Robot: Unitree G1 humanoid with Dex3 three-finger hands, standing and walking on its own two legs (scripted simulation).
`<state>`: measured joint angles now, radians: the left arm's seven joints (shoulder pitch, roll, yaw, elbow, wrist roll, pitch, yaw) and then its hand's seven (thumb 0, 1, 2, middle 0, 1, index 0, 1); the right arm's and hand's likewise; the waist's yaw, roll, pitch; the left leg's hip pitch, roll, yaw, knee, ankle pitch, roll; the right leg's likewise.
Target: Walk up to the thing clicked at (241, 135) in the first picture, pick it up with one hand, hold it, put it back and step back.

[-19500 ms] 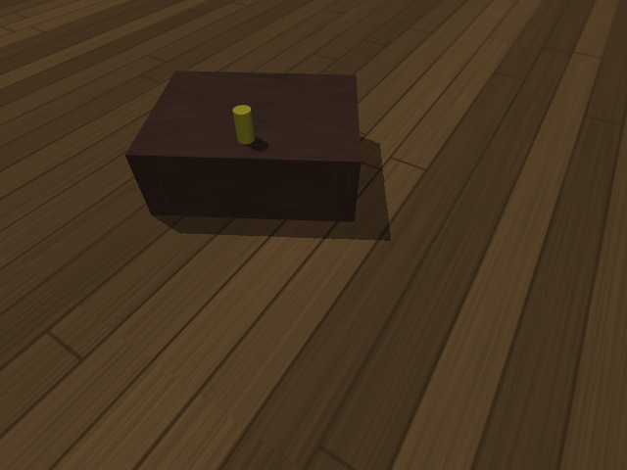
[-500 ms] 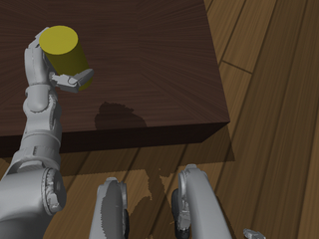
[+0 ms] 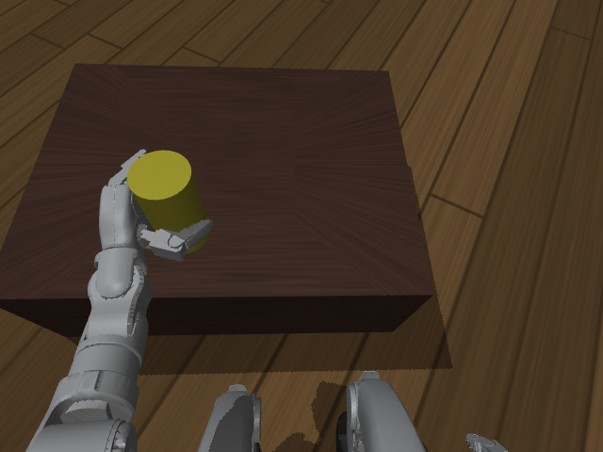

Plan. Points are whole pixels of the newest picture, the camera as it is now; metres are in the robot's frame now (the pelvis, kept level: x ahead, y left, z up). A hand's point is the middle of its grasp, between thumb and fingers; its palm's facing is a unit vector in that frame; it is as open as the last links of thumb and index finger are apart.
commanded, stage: lift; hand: left
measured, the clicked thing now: (173, 206) +0.43 +0.17 +0.03
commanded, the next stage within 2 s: hold in 1.04 s
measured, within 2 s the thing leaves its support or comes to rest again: neither
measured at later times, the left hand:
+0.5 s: hand (157, 187) +0.41 +0.16 +0.10, palm faces +0.11 -0.99 -0.04, open 9.9 cm
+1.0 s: hand (153, 176) +0.40 +0.16 +0.14, palm faces +0.11 -0.99 -0.02, open 9.9 cm
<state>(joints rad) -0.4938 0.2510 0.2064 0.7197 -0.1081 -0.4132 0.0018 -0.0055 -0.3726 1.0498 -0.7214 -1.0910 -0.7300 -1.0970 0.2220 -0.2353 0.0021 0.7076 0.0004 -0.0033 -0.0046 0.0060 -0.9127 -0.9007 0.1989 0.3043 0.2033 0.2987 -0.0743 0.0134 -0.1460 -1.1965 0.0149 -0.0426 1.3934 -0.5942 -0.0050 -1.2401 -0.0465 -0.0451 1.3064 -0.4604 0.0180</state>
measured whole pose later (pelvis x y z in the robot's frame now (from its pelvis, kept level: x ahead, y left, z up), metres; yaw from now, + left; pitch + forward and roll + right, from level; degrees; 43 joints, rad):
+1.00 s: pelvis +0.04 -0.01 +0.09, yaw +0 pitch +10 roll -1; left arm -0.24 0.19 0.13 0.51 -0.15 -0.37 -0.01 -0.01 -0.40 1.08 -0.72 -1.10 -0.73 -1.11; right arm 0.25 -0.22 0.00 0.66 0.01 0.00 -0.02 0.01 -0.91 -0.90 0.20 0.30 0.20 0.30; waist -0.03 0.00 -0.06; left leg -0.63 0.02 -0.02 0.94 -0.48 -0.01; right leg -0.69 -0.03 -0.04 0.89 -0.37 0.01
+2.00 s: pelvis +0.04 -0.01 +0.10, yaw +0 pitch +6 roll -1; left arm -0.17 0.18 0.13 0.46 -0.16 -0.35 -0.04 -0.01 -0.41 1.09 -0.73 -1.10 -0.74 -1.11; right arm 0.24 -0.22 0.00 0.67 0.01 -0.02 -0.02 0.01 -0.92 -0.90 0.20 0.30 0.20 0.30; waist -0.02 0.00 -0.03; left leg -0.50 0.03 -0.02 0.83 -0.44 -0.02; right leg -0.56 -0.03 -0.04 0.79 -0.33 0.01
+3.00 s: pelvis +0.04 -0.01 +0.10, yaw +0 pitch +6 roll -1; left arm -0.16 0.18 0.13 0.46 -0.16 -0.35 -0.05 -0.01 -0.41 1.09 -0.73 -1.10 -0.74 -1.11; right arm 0.24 -0.22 -0.01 0.68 0.01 -0.03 -0.02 0.01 -0.92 -0.90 0.20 0.30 0.20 0.30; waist -0.02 0.01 -0.03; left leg -0.49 0.02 -0.02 0.82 -0.44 -0.02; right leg -0.55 -0.03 -0.04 0.78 -0.34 0.01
